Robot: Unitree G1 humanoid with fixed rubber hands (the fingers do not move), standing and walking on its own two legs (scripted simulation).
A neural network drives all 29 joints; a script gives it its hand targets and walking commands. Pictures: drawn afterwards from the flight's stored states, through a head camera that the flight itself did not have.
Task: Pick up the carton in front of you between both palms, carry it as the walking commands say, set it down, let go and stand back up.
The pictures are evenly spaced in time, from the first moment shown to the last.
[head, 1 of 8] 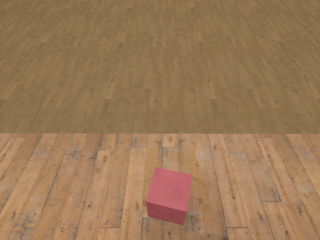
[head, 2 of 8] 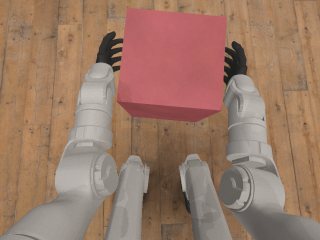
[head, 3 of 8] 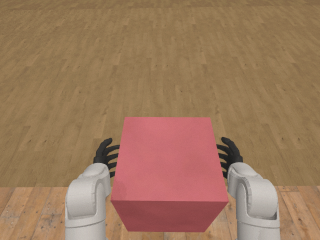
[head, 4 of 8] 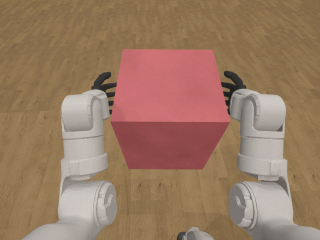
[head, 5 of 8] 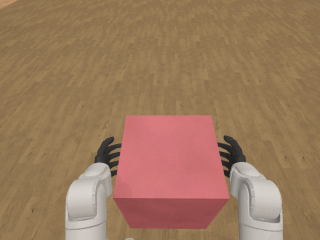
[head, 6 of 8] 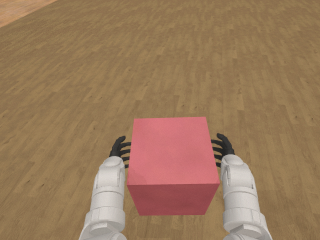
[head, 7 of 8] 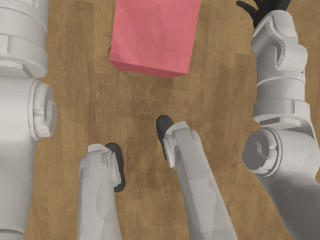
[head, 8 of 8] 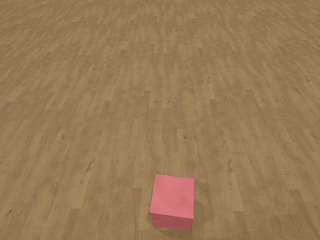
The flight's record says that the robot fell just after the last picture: no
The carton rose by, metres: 0.98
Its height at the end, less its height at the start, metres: +0.25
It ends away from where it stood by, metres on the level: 5.69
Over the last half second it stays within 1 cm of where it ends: yes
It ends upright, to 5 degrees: yes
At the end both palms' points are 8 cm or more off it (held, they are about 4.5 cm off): yes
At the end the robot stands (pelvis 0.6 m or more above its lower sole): yes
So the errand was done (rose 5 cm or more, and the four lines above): yes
